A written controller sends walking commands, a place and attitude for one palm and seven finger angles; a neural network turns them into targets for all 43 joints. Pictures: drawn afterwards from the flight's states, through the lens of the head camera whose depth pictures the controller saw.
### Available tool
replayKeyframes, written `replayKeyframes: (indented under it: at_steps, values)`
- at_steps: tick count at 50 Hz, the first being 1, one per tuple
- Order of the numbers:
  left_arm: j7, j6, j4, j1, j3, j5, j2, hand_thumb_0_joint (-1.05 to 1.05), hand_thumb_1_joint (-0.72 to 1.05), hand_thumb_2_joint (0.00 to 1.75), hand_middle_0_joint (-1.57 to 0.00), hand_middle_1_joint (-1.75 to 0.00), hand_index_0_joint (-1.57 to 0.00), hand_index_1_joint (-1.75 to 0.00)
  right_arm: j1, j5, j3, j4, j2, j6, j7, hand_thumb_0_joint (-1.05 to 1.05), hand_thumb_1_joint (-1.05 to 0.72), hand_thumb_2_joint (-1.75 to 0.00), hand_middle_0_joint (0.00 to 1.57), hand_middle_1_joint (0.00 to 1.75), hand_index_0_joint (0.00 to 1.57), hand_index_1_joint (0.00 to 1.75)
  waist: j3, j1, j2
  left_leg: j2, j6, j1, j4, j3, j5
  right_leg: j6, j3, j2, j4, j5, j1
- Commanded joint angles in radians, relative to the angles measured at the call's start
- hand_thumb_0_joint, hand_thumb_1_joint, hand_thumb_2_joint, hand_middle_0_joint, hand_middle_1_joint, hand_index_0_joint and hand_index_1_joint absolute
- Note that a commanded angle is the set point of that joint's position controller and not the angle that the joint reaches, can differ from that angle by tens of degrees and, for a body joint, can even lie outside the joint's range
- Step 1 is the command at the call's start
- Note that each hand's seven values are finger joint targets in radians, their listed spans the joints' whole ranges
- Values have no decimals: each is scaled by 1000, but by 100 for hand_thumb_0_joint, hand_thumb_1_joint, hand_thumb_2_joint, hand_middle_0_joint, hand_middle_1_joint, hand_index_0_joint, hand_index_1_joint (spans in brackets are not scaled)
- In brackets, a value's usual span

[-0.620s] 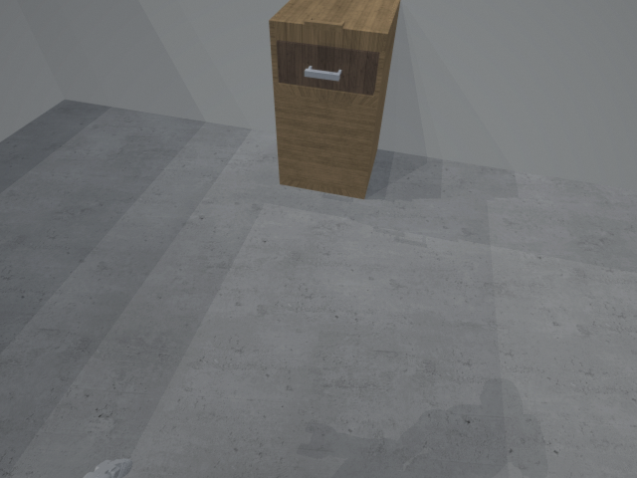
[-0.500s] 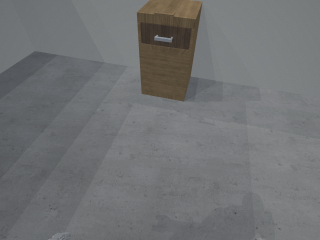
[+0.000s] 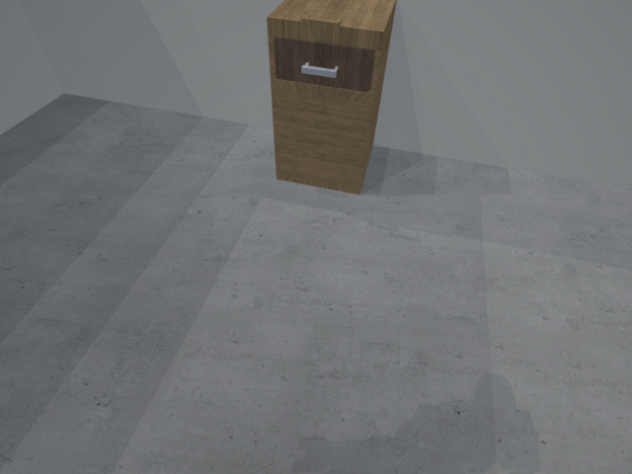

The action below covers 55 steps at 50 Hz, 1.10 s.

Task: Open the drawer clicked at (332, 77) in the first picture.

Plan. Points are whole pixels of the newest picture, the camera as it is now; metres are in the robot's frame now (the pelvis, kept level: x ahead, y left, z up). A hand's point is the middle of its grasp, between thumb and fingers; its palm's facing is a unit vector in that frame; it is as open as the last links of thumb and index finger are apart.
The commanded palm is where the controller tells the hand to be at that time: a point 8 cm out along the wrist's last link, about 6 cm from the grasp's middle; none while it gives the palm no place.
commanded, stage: stand and wait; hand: left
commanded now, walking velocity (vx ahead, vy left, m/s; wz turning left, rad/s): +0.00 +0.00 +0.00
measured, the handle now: (320, 69) +1.52 +0.07 -0.16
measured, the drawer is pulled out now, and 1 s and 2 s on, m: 0.00 0.00 0.00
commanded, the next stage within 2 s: look at it before walking up in 0.20 s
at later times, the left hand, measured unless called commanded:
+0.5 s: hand out of the picture +0.07 +0.24 -0.16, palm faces -0.04 -0.95 -0.32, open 7.4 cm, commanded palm none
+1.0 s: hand out of the picture +0.08 +0.24 -0.16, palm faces -0.03 -0.95 -0.32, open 7.4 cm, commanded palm none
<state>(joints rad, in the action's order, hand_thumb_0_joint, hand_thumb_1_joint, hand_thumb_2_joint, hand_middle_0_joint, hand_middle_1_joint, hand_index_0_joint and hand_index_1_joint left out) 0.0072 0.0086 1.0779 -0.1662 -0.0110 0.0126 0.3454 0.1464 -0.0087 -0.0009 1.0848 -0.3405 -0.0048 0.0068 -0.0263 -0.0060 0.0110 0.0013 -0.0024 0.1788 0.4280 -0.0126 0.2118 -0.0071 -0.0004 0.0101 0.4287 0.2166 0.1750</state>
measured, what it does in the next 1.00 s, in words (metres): stands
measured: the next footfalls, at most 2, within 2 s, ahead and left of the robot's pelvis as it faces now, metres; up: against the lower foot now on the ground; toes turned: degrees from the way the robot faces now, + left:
right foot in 1.66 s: +0.40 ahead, -0.11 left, +0.00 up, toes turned -8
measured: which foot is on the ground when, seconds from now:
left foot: down 0.00-1.00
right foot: down 0.00-1.00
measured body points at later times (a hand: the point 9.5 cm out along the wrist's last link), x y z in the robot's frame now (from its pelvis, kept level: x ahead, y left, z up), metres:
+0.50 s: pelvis +0.00 +0.00 +0.00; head +0.00 +0.00 +0.45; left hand +0.08 +0.29 -0.13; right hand +0.08 -0.29 -0.13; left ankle +0.01 +0.12 -0.74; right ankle +0.01 -0.12 -0.74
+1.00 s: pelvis +0.01 +0.00 +0.00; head +0.01 +0.00 +0.45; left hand +0.08 +0.29 -0.13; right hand +0.09 -0.30 -0.13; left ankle +0.01 +0.12 -0.74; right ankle +0.01 -0.12 -0.74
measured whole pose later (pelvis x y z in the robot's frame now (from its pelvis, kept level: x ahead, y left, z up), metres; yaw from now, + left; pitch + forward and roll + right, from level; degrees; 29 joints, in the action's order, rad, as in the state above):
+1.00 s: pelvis +0.01 +0.00 +0.00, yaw +0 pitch -2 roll +0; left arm 0.00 0.01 1.09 -0.16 -0.01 0.01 0.33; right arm 0.12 -0.01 -0.01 1.11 -0.33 -0.01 0.00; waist -0.02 -0.01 0.01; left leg -0.01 -0.01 0.14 0.39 -0.01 0.21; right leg 0.00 0.00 0.00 0.39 0.22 0.15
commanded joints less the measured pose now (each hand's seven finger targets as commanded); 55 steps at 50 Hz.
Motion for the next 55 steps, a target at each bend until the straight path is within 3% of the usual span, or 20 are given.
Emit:
replayKeyframes:
  at_steps: [1, 12, 17, 40, 46, 47, 48, 49, 51, 53, 55]
  values:
    - [-17, -30, -64, 55, 43, -2, 200, 0, 90, 90, -20, -30, -20, -30, -69, -1, 39, -60, -202, -29, -16, 0, -90, -90, 20, 30, 20, 30, 37, 2, -18, -110, 39, 13, -96, -106, -50, 40, 106, 107, -95, -5, 5]
    - [-16, -29, -57, 59, 43, 0, 200, 0, 90, 90, -20, -30, -20, -30, -60, -1, 39, -44, -206, -29, -15, 0, -90, -90, 20, 30, 20, 30, 28, 3, -17, -114, 36, 16, -119, -109, -23, 37, 109, 101, -102, 14, 9]
    - [-17, -31, -55, 57, 42, 0, 198, 0, 90, 90, -20, -30, -20, -30, -61, 0, 38, -42, -204, -32, -15, 0, -90, -90, 20, 30, 20, 30, 53, 3, -6, -117, 37, -10, -112, -106, -82, 36, 103, 105, -96, -43, -8]
    - [-17, -32, -49, 55, 42, 1, 198, 0, 90, 90, -20, -30, -20, -30, -75, 2, 35, -39, -204, -30, -17, 0, -90, -90, 20, 30, 20, 30, 54, 2, -22, -120, 32, -39, -117, -97, -123, 35, 103, 106, -107, -93, -22]
    - [-19, -36, -50, 52, 43, -1, 199, 0, 90, 90, -20, -30, -20, -30, -73, 3, 34, -36, -203, -31, -19, 0, -90, -90, 20, 30, 20, 30, 83, 4, -9, -123, 29, -64, -105, -89, -188, 37, 99, 114, -100, -174, -49]
    - [-22, -28, -29, 10, 26, -3, 117, 0, 90, 90, -20, -30, -20, -30, -46, -2, 15, -19, -121, -23, -16, 0, -90, -90, 20, 30, 20, 30, 102, 3, -7, -119, 19, -71, -96, -76, -144, 25, 91, 114, -103, -121, -56]
    - [-24, -16, -15, -23, 15, 0, 74, 0, 90, 90, -20, -30, -20, -30, -7, -6, 3, -5, -71, -12, -13, 0, -90, -90, 20, 30, 20, 30, 89, 4, -4, -109, 12, -58, -85, -63, -47, 21, 89, 106, -94, 2, -44]
    - [-20, -11, -10, -48, 16, 4, 71, 0, 90, 90, -20, -30, -20, -30, 13, -8, 4, -4, -67, -6, -10, 0, -90, -90, 20, 30, 20, 30, 73, -1, 0, -99, 18, -36, -75, -64, 72, 25, 98, 99, -97, 136, -23]
    - [-9, -3, -13, -66, 26, 11, 86, 0, 90, 90, -20, -30, -20, -30, 22, -15, 11, -8, -70, 2, -6, 0, -90, -90, 20, 30, 20, 30, -41, -6, 24, -77, 25, 79, -77, -66, 300, 40, 131, 97, -125, 347, 37]
    - [-4, -2, -21, -101, 40, 14, 100, 0, 90, 90, -20, -30, -20, -30, 34, -19, 14, -21, -58, 2, -4, 0, -90, -90, 20, 30, 20, 30, -104, -16, 62, -46, 25, 175, -6, -43, 350, 69, 186, 118, -149, 446, 47]
    - [-5, -8, -22, -152, 55, 12, 118, 0, 90, 90, -20, -30, -20, -30, 50, -18, 16, -40, -31, -3, -3, 0, -90, -90, 20, 30, 20, 30, -118, -25, 140, -19, 21, 243, 133, 25, 291, 117, 272, 194, -207, 506, 12]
